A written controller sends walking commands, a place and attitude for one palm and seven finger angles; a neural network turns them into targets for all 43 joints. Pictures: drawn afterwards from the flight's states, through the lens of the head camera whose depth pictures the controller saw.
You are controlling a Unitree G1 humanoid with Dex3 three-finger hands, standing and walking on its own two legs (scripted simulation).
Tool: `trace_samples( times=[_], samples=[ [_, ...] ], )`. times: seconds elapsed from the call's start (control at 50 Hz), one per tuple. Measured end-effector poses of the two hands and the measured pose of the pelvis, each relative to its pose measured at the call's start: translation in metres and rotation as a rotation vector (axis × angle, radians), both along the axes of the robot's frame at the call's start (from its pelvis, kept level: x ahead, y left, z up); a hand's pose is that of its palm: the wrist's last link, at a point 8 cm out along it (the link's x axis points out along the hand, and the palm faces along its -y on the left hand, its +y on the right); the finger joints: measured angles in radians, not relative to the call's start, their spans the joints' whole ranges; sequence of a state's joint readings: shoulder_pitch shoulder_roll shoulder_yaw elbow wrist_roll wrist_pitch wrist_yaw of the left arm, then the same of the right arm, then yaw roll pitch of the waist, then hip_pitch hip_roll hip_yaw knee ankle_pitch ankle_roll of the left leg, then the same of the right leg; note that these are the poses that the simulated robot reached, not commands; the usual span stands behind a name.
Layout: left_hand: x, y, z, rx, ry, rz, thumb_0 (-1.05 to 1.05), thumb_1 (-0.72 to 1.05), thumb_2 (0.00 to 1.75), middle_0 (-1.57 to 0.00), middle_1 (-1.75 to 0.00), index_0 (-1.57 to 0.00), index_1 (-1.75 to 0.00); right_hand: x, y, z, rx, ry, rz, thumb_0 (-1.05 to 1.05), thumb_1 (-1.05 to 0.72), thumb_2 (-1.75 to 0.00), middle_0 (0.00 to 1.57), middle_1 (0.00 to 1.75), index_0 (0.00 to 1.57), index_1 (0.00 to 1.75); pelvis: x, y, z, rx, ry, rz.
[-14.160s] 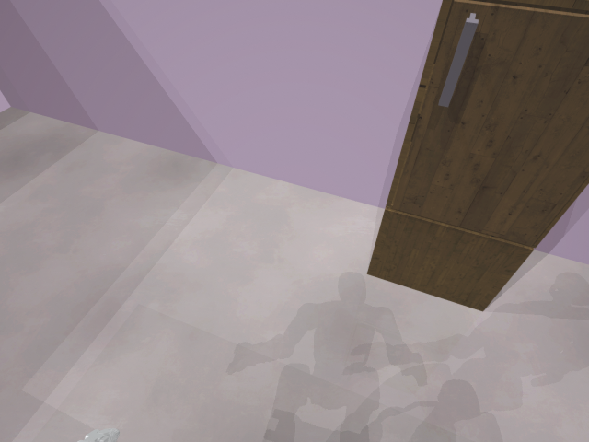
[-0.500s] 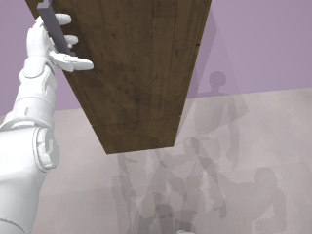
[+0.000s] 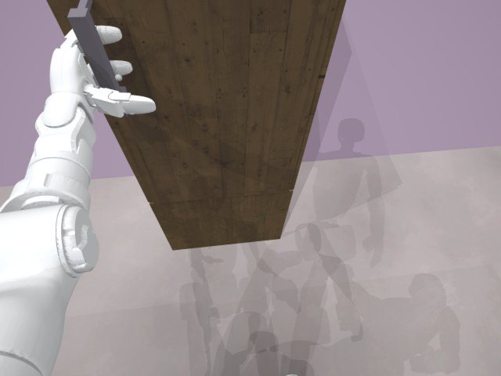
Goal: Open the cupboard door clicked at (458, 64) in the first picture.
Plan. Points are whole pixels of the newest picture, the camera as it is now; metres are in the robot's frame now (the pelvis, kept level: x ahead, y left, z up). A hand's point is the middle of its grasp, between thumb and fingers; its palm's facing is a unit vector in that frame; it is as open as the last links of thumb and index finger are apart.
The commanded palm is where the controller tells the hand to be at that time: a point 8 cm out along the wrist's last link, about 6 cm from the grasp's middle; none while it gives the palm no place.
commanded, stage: close the thumb around the handle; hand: left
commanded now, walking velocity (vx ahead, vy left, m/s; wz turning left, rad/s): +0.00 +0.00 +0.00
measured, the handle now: (105, 61) +0.58 +0.18 +0.16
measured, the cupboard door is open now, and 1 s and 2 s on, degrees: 0 4 23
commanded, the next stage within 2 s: pull the door open along its arc in 0.58 s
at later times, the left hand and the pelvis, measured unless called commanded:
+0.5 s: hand (118, 76) +0.53 +0.16 +0.17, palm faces +0.05 -1.00 -0.01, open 5.8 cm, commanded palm +0.51 +0.19 +0.17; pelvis -0.01 +0.01 +0.00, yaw +0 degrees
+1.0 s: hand (118, 88) +0.51 +0.15 +0.17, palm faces +0.02 -1.00 +0.00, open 5.6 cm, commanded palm +0.44 +0.20 +0.17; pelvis +0.01 +0.01 +0.00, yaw -3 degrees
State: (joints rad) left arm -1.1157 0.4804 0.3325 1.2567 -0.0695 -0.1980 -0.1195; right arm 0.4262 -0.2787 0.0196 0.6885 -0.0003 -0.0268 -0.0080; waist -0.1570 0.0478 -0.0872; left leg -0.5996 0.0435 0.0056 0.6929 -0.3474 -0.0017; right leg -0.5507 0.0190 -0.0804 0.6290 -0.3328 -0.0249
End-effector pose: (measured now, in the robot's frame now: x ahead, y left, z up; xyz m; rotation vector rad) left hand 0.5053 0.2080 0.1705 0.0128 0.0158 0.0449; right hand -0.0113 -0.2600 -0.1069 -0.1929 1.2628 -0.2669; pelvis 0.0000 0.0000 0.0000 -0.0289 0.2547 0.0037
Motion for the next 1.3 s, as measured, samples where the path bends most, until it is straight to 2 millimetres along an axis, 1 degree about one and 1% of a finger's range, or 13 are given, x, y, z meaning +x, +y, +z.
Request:
trace_samples(
  times=[0.06, 0.14, 0.44, 0.52, 0.56, 0.7, 0.86, 0.94, 1.0, 1.08, 1.16, 1.24, 1.3],
  samples=[
    [0.000, 0.000, 0.000, -0.003, 0.000, -0.001, -0.01, -0.37, 0.36, -0.31, -1.21, -0.30, -1.21, 0.000, 0.003, -0.001, 0.004, -0.004, -0.003, 0.00, -0.91, -0.90, 0.21, 0.30, 0.20, 0.30, 0.000, 0.002, 0.000, 0.000, -0.001, -0.003],
    [0.000, 0.000, 0.000, -0.002, -0.002, -0.002, -0.01, -0.21, 0.42, -0.32, -1.23, -0.31, -1.23, -0.003, 0.007, -0.001, 0.008, 0.000, -0.011, 0.00, -0.91, -0.90, 0.21, 0.30, 0.20, 0.30, 0.000, 0.003, 0.000, -0.001, -0.001, -0.006],
    [0.003, 0.001, 0.000, 0.004, -0.002, 0.005, 0.01, 0.58, 0.76, -0.37, -1.31, -0.37, -1.31, -0.034, 0.011, 0.001, -0.002, 0.072, -0.027, 0.00, -0.91, -0.90, 0.21, 0.30, 0.20, 0.30, -0.005, 0.009, -0.002, -0.006, 0.011, -0.002],
    [0.003, 0.001, 0.000, 0.000, -0.006, 0.010, 0.01, 0.74, 0.83, -0.38, -1.33, -0.37, -1.33, -0.039, 0.011, 0.001, -0.001, 0.080, -0.032, 0.00, -0.91, -0.90, 0.21, 0.30, 0.20, 0.30, -0.005, 0.009, -0.002, -0.006, 0.011, -0.005],
    [0.003, 0.001, -0.001, 0.000, -0.007, 0.009, 0.01, 0.77, 0.84, -0.39, -1.34, -0.37, -1.33, -0.040, 0.011, 0.002, -0.001, 0.080, -0.034, 0.00, -0.91, -0.90, 0.21, 0.30, 0.20, 0.30, -0.005, 0.009, -0.002, -0.007, 0.010, -0.005],
    [0.004, 0.001, 0.000, -0.004, 0.000, -0.005, 0.01, 0.76, 0.83, -0.39, -1.34, -0.38, -1.34, -0.038, 0.010, 0.003, -0.009, 0.069, -0.036, 0.00, -0.91, -0.90, 0.21, 0.30, 0.20, 0.30, -0.007, 0.008, -0.002, -0.008, 0.012, -0.005],
    [0.000, 0.001, -0.002, -0.008, -0.017, -0.013, 0.01, 0.77, 0.82, -0.38, -1.35, -0.37, -1.35, -0.028, 0.009, 0.003, -0.003, 0.027, -0.051, 0.00, -0.91, -0.90, 0.21, 0.30, 0.20, 0.30, -0.002, 0.008, 0.000, -0.002, 0.003, -0.030],
    [-0.009, 0.000, -0.002, -0.012, -0.032, -0.020, 0.01, 0.76, 0.81, -0.38, -1.35, -0.37, -1.35, -0.014, 0.009, 0.003, 0.011, -0.005, -0.058, 0.00, -0.91, -0.90, 0.21, 0.30, 0.20, 0.30, 0.003, 0.007, 0.002, 0.000, -0.015, -0.041],
    [-0.020, -0.002, -0.003, -0.015, -0.043, -0.028, 0.01, 0.76, 0.79, -0.38, -1.35, -0.36, -1.35, 0.003, 0.009, 0.003, 0.021, -0.046, -0.057, 0.00, -0.91, -0.90, 0.21, 0.30, 0.20, 0.30, 0.008, 0.007, 0.005, 0.002, -0.033, -0.046],
    [-0.042, -0.006, -0.004, -0.021, -0.056, -0.042, 0.01, 0.74, 0.77, -0.38, -1.35, -0.36, -1.35, 0.036, 0.008, 0.004, 0.038, -0.131, -0.043, 0.01, -0.91, -0.90, 0.21, 0.30, 0.20, 0.30, 0.014, 0.006, 0.008, 0.006, -0.065, -0.052],
    [-0.070, -0.014, -0.004, -0.030, -0.061, -0.045, 0.01, 0.72, 0.75, -0.38, -1.35, -0.36, -1.35, 0.078, 0.009, 0.009, 0.051, -0.240, -0.006, 0.01, -0.91, -0.90, 0.21, 0.30, 0.20, 0.30, 0.016, 0.005, 0.010, 0.008, -0.101, -0.048],
    [-0.087, -0.024, -0.006, -0.099, -0.028, 0.119, 0.00, 0.70, 0.75, -0.37, -1.35, -0.37, -1.35, 0.121, 0.012, 0.015, 0.053, -0.320, 0.078, 0.01, -0.91, -0.90, 0.20, 0.30, 0.20, 0.30, 0.012, 0.003, 0.011, 0.010, -0.127, -0.021],
    [-0.091, -0.032, -0.004, -0.071, 0.008, 0.267, -0.02, 0.70, 0.77, -0.37, -1.35, -0.39, -1.35, 0.146, 0.017, 0.018, 0.052, -0.360, 0.143, 0.01, -0.91, -0.90, 0.20, 0.30, 0.20, 0.30, 0.006, 0.000, 0.010, 0.014, -0.131, 0.001]
  ],
)
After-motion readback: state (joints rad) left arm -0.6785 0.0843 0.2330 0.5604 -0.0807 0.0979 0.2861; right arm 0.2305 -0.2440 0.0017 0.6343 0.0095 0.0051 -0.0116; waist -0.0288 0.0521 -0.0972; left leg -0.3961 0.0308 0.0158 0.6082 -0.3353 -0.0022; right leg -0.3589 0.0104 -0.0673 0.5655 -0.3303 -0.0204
